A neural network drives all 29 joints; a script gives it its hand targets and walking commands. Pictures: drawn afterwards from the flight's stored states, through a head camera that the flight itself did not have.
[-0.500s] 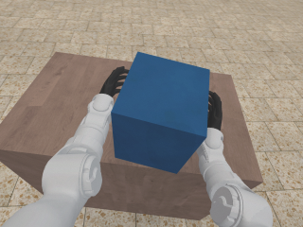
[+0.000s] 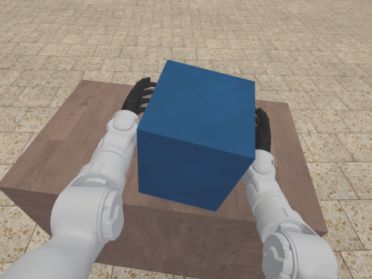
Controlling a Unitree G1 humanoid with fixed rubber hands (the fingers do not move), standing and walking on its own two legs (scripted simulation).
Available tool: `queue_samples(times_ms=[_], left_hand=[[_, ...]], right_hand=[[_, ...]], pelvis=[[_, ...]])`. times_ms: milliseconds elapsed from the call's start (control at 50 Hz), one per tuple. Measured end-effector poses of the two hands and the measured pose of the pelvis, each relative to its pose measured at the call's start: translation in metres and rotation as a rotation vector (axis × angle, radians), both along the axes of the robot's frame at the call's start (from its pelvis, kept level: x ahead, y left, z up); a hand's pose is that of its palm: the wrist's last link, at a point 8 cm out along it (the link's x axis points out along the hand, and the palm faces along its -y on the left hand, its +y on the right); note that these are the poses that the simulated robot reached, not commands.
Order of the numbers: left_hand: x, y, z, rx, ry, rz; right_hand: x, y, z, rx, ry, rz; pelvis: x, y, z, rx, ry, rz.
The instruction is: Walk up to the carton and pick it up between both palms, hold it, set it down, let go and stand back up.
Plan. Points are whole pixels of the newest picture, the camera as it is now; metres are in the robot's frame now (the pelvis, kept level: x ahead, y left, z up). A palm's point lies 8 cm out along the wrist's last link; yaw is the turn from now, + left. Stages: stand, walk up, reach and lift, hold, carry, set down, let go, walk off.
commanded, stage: reach and lift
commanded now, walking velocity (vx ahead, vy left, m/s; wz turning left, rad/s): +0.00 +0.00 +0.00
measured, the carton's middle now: (193, 140) +0.42 -0.01 +0.09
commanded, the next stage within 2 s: none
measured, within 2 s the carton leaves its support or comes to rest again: neither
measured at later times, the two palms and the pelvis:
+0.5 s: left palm (119, 112) +0.42 +0.14 +0.17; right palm (260, 136) +0.38 -0.14 +0.15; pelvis +0.00 +0.01 +0.00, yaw +1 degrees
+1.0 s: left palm (117, 106) +0.38 +0.14 +0.22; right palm (276, 120) +0.37 -0.16 +0.20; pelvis -0.01 +0.00 +0.00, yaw +2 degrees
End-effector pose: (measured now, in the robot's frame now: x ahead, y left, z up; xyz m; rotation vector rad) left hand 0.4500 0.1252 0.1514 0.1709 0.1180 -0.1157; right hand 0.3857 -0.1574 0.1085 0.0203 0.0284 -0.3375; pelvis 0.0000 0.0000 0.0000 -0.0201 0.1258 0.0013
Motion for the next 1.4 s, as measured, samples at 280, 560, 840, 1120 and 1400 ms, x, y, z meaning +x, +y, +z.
queue_samples(times_ms=[280, 560, 840, 1120, 1400], left_hand=[[-0.011, 0.017, 0.01, -0.031, 0.037, 0.04], [-0.032, 0.017, 0.028, -0.007, 0.026, 0.077], [-0.062, 0.014, 0.058, -0.031, 0.03, 0.156], [-0.069, 0.011, 0.076, -0.079, 0.032, 0.2], [-0.083, 0.017, 0.074, -0.114, 0.049, 0.222]], right_hand=[[-0.001, 0.013, 0.025, 0.012, 0.034, 0.039], [-0.011, 0.011, 0.048, 0.053, 0.021, 0.071], [-0.019, 0.004, 0.084, 0.054, 0.021, 0.144], [-0.014, 0.001, 0.104, 0.068, 0.018, 0.185], [-0.02, 0.006, 0.118, 0.057, 0.04, 0.211]], pelvis=[[0.003, 0.006, 0.001, -0.009, -0.104, 0.02], [0.002, 0.014, -0.002, -0.018, -0.173, 0.025], [-0.005, 0.005, -0.002, -0.009, -0.267, 0.028], [-0.016, -0.008, -0.002, 0.008, -0.252, 0.031], [-0.014, -0.013, -0.003, 0.003, -0.26, 0.046]])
